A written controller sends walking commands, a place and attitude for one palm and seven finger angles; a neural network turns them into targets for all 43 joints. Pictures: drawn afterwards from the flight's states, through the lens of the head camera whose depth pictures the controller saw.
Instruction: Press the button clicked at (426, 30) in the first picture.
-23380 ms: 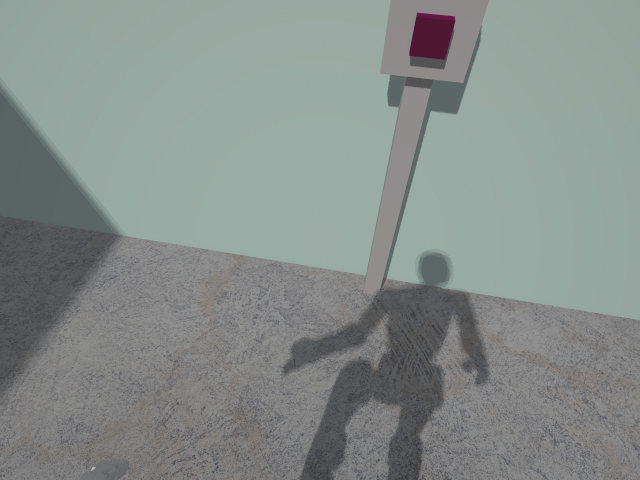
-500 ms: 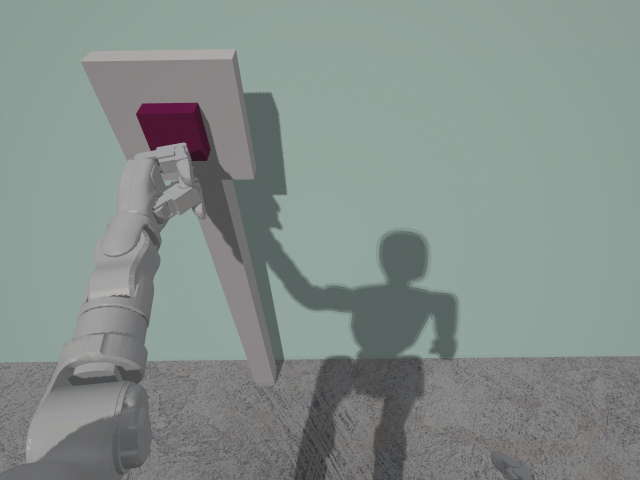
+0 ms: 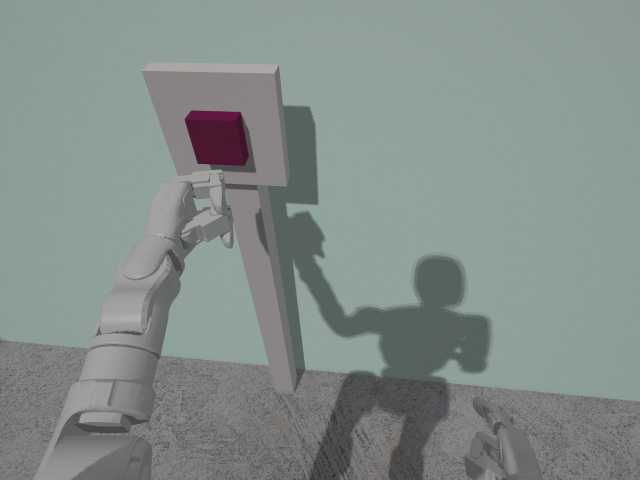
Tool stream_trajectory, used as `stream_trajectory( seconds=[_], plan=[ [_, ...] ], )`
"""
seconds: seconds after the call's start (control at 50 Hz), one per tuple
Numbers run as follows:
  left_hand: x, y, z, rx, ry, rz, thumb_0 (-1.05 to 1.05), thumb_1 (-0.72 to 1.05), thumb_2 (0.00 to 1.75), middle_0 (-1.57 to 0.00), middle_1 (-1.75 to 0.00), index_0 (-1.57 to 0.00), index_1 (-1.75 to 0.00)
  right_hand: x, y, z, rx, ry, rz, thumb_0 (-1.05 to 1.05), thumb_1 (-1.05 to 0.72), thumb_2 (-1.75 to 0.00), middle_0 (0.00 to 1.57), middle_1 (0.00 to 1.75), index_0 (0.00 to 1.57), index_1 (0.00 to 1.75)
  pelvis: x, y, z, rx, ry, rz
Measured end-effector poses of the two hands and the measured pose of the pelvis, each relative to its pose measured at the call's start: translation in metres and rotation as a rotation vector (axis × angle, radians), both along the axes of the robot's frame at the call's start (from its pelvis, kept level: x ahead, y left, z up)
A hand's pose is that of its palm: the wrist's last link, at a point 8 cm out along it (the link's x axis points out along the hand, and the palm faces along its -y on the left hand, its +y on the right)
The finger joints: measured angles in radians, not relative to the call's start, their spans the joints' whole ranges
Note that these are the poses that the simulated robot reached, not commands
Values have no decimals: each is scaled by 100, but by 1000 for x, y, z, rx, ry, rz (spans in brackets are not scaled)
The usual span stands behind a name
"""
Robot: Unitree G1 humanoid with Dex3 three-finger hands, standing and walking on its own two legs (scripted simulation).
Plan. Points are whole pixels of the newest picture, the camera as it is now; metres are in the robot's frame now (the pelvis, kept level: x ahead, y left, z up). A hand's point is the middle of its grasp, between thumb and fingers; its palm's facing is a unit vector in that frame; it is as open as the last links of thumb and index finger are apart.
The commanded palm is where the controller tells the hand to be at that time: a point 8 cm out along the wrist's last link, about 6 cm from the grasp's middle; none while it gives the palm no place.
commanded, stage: draw the hand back to the body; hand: left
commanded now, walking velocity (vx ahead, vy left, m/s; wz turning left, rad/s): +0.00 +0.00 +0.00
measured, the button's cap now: (219, 137) +0.52 +0.18 +0.19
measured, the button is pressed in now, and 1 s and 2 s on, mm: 0 0 0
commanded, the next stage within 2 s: step back with the hand held close in 1.46 s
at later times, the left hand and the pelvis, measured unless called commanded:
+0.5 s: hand (163, 271) +0.28 +0.19 +0.17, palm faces +0.00 -1.00 -0.05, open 3.1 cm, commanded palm +0.25 +0.24 +0.17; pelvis -0.01 +0.00 +0.00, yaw -1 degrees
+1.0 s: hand (94, 326) +0.22 +0.23 +0.17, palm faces +0.31 -0.89 -0.32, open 3.1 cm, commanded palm +0.16 +0.28 +0.18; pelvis +0.00 +0.02 +0.01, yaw -2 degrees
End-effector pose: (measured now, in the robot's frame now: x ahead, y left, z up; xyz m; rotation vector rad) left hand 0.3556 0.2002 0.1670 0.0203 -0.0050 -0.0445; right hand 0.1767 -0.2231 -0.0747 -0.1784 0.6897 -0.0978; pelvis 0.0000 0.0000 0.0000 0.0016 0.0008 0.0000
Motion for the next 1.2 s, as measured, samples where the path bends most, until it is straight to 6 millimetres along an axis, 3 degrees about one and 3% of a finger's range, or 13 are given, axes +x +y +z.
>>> stream_trajectory(
  seconds=[0.1,0.26,0.36,0.5,0.56,0.72,0.92,1.2],
  plan=[
    [-2,3,0,2,2,16,1,89,90,-130,-150,-130,-150,-19,-3,-6,15,37,-28,1,-90,-90,20,30,20,30,-1,-1,1,4,-1,-19],
    [-42,20,-3,13,-34,26,1,89,90,-130,-150,-130,-150,-38,-15,-10,10,58,-62,1,-90,-90,20,30,20,30,0,-2,3,5,-28,-34],
    [-66,32,-7,20,-18,44,1,89,90,-130,-150,-130,-150,-32,-18,-2,-19,22,-50,2,-90,-90,20,30,20,30,-5,-1,3,0,-44,-25],
    [-92,43,5,25,-71,43,2,89,90,-130,-150,-130,-150,-9,-8,15,-22,-88,-14,2,-90,-90,20,30,20,30,-11,2,3,-4,-56,-16],
    [-107,43,12,138,-134,116,2,89,90,-130,-150,-130,-150,-2,0,21,-23,-124,13,1,-90,-90,20,30,20,30,-13,4,5,-8,-65,-20],
    [-146,54,-2,241,-159,254,1,89,90,-130,-150,-130,-150,-5,19,14,-25,-45,63,1,-90,-90,20,30,20,30,-13,9,10,-10,-78,-23],
    [-168,75,16,327,-219,337,1,89,90,-130,-150,-131,-150,-11,30,1,-9,28,56,1,-90,-90,20,30,20,30,-2,19,12,-11,-94,-26],
    [-203,96,15,416,-164,378,1,89,90,-130,-150,-131,-150,5,24,14,-39,-18,29,1,-90,-90,20,30,20,30,10,26,11,-17,-86,-36]
  ],
)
